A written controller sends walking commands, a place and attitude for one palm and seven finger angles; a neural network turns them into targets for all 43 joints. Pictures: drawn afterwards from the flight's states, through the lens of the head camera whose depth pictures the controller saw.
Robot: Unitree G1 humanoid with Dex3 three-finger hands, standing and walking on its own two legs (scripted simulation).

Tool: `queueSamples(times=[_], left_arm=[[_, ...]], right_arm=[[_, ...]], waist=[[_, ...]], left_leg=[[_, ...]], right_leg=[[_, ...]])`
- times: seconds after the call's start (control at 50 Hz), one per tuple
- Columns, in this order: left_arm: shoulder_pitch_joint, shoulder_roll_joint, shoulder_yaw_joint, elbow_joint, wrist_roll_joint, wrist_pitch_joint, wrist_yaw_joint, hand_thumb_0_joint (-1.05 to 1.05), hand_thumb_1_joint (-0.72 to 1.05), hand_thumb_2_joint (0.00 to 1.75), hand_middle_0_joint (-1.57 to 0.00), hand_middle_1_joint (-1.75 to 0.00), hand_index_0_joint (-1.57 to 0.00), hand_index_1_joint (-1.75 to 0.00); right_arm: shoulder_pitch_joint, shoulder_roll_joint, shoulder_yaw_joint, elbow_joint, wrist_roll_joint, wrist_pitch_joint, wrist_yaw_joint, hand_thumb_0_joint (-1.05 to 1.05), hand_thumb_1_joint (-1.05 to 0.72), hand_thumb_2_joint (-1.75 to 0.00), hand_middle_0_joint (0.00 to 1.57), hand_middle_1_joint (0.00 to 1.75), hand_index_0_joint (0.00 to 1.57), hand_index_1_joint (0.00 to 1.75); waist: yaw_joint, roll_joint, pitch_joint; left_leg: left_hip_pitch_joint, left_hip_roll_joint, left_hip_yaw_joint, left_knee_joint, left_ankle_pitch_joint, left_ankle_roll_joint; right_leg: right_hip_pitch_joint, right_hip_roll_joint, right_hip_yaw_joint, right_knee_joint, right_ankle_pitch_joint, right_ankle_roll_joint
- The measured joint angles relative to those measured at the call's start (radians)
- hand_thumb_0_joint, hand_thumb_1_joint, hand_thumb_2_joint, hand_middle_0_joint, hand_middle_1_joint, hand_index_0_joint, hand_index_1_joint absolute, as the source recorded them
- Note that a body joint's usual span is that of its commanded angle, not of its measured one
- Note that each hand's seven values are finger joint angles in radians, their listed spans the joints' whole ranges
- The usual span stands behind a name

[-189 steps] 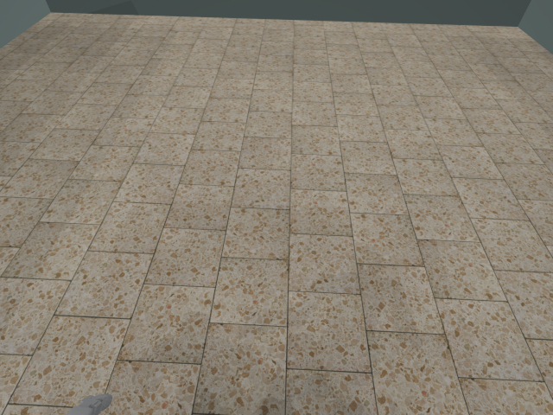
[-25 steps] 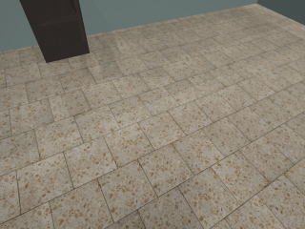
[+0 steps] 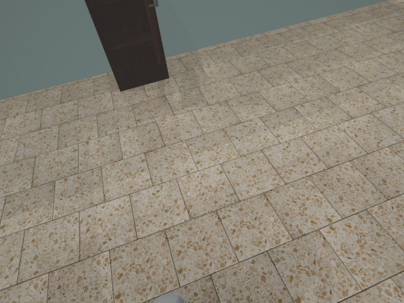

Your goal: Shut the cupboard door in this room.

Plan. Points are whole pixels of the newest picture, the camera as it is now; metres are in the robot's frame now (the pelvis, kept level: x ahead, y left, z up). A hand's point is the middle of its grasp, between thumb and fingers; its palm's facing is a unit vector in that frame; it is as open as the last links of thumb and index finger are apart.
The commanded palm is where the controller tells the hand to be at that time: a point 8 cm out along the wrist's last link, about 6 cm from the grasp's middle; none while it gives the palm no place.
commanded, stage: turn or walk to find it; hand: left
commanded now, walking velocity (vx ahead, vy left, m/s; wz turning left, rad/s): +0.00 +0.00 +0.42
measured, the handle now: out of the picture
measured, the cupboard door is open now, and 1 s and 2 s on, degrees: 77 77 77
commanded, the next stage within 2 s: none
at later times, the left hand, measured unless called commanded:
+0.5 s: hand out of the picture -0.05 +0.27 -0.18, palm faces +0.27 -0.93 -0.24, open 7.4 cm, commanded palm none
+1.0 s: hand out of the picture -0.04 +0.22 -0.15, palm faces +0.40 -0.87 -0.28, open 7.4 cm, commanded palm none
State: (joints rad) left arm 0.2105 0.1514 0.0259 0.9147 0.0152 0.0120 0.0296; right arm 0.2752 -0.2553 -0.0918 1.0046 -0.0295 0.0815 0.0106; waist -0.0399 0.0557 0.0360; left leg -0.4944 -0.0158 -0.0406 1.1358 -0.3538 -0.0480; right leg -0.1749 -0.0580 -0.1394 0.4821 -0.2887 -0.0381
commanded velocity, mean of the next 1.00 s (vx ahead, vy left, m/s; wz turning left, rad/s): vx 0.00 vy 0.00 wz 0.42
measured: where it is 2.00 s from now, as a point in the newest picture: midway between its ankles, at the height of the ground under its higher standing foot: outside the picture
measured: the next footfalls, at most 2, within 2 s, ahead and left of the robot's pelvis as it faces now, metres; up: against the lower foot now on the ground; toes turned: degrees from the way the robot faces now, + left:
left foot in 0.32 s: +0.00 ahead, +0.15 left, +0.00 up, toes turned +14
right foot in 0.82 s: +0.03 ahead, -0.08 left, +0.00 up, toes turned +16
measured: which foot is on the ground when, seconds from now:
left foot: up 0.00-0.30, down 0.32-0.82, up 0.84-1.00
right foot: down 0.00-0.32, up 0.34-0.80, down 0.82-1.00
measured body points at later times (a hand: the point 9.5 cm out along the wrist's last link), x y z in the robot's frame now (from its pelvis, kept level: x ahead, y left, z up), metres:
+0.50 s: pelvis -0.03 +0.06 +0.00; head -0.01 +0.08 +0.44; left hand -0.06 +0.32 -0.16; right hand +0.13 -0.16 -0.13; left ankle -0.04 +0.14 -0.74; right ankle -0.02 -0.10 -0.67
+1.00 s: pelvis -0.04 +0.01 +0.00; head -0.01 -0.02 +0.45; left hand -0.06 +0.26 -0.13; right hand +0.08 -0.22 -0.17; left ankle -0.11 +0.13 -0.65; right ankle -0.01 -0.09 -0.74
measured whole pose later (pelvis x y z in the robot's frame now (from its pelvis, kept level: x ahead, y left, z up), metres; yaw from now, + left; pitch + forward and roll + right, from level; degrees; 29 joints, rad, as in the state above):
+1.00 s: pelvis -0.04 +0.01 +0.00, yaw +24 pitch -1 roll +2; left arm 0.21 0.15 0.03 0.92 0.02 0.02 0.03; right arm 0.26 -0.26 -0.09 1.00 -0.03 0.08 0.01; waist -0.04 0.06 0.04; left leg -0.50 -0.01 -0.03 1.13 -0.36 -0.05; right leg -0.19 -0.07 -0.14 0.49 -0.29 -0.02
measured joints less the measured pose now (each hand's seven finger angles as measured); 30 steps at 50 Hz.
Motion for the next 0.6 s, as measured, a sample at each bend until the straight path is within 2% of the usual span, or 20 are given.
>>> queueSamples(times=[0.06, 0.14, 0.26, 0.32, 0.34, 0.38, 0.42, 0.48, 0.54, 0.6], left_arm=[[0.017, -0.005, -0.002, 0.009, 0.001, -0.007, 0.001, 0.01, 0.9, 0.9, -0.2, -0.29, -0.2, -0.3], [0.04, 0.003, 0.004, 0.022, 0.007, -0.011, 0.003, 0.01, 0.91, 0.9, -0.2, -0.29, -0.2, -0.3], [0.069, 0.037, 0.015, 0.05, 0.016, 0.0, -0.001, 0.01, 0.91, 0.9, -0.2, -0.29, -0.2, -0.3], [0.084, 0.062, 0.025, 0.064, 0.011, 0.01, -0.003, 0.01, 0.9, 0.9, -0.2, -0.29, -0.2, -0.3], [0.086, 0.073, 0.03, 0.068, 0.006, 0.018, -0.004, 0.01, 0.9, 0.9, -0.2, -0.29, -0.2, -0.3], [0.077, 0.094, 0.037, 0.076, 0.004, 0.042, -0.001, 0.01, 0.9, 0.9, -0.2, -0.29, -0.2, -0.3], [0.07, 0.104, 0.042, 0.083, 0.006, 0.057, 0.0, 0.01, 0.91, 0.9, -0.2, -0.29, -0.2, -0.3], [0.051, 0.105, 0.045, 0.082, 0.007, 0.058, -0.01, 0.01, 0.91, 0.9, -0.2, -0.29, -0.2, -0.3], [0.035, 0.102, 0.044, 0.067, 0.005, 0.048, -0.014, 0.01, 0.91, 0.9, -0.2, -0.29, -0.2, -0.3], [0.017, 0.097, 0.042, 0.052, 0.004, 0.045, -0.012, 0.01, 0.91, 0.9, -0.2, -0.29, -0.2, -0.3]], right_arm=[[-0.001, -0.005, 0.0, 0.01, 0.0, 0.004, 0.0, 0.01, -0.91, -0.9, 0.2, 0.3, 0.2, 0.3], [-0.022, -0.002, 0.006, 0.019, 0.002, 0.012, -0.003, 0.01, -0.91, -0.9, 0.2, 0.3, 0.19, 0.3], [-0.091, 0.014, 0.024, -0.001, 0.012, -0.001, -0.004, 0.01, -0.91, -0.9, 0.2, 0.3, 0.19, 0.3], [-0.116, 0.02, 0.034, -0.028, 0.014, -0.023, -0.002, 0.01, -0.91, -0.9, 0.2, 0.3, 0.19, 0.3], [-0.123, 0.025, 0.035, -0.035, 0.012, -0.034, -0.002, 0.01, -0.91, -0.9, 0.2, 0.3, 0.19, 0.3], [-0.139, 0.041, 0.042, -0.046, 0.009, -0.045, -0.002, 0.01, -0.91, -0.9, 0.2, 0.3, 0.19, 0.3], [-0.143, 0.052, 0.051, -0.054, 0.005, -0.051, -0.008, 0.01, -0.91, -0.9, 0.2, 0.3, 0.2, 0.3], [-0.139, 0.06, 0.059, -0.06, 0.005, -0.054, -0.018, 0.01, -0.91, -0.9, 0.2, 0.3, 0.2, 0.3], [-0.129, 0.065, 0.063, -0.06, 0.009, -0.057, -0.019, 0.01, -0.9, -0.9, 0.2, 0.3, 0.2, 0.3], [-0.113, 0.07, 0.062, -0.06, 0.008, -0.057, -0.018, 0.01, -0.9, -0.9, 0.2, 0.3, 0.2, 0.3]], waist=[[0.004, -0.006, 0.006], [0.023, -0.023, 0.016], [0.057, -0.057, 0.037], [0.062, -0.072, 0.033], [0.062, -0.083, 0.031], [0.072, -0.109, 0.038], [0.075, -0.111, 0.033], [0.069, -0.098, 0.024], [0.064, -0.087, 0.016], [0.054, -0.078, 0.008]], left_leg=[[0.008, 0.031, 0.003, 0.017, 0.013, -0.018], [0.05, 0.056, 0.023, -0.067, -0.034, -0.028], [0.15, 0.057, 0.089, -0.318, -0.087, -0.011], [0.231, 0.05, 0.12, -0.517, 0.028, 0.006], [0.236, 0.039, 0.123, -0.542, 0.035, 0.046], [0.222, 0.021, 0.125, -0.515, 0.025, 0.084], [0.231, 0.018, 0.118, -0.537, 0.035, 0.093], [0.251, 0.01, 0.096, -0.605, 0.081, 0.096], [0.266, -0.002, 0.078, -0.663, 0.12, 0.103], [0.267, -0.013, 0.059, -0.692, 0.144, 0.105]], right_leg=[[0.011, -0.009, -0.032, -0.01, 0.002, -0.001], [0.009, -0.027, -0.064, 0.002, -0.004, 0.002], [-0.02, -0.065, -0.105, 0.058, -0.024, 0.027], [-0.05, -0.089, -0.131, 0.129, -0.056, 0.053], [-0.075, -0.102, -0.124, 0.178, -0.074, 0.063], [-0.141, -0.097, -0.039, 0.333, -0.206, 0.08], [-0.2, -0.074, 0.02, 0.474, -0.227, 0.089], [-0.257, -0.057, 0.067, 0.587, -0.156, 0.1], [-0.276, -0.052, 0.095, 0.602, -0.105, 0.112], [-0.265, -0.046, 0.108, 0.553, -0.1, 0.121]])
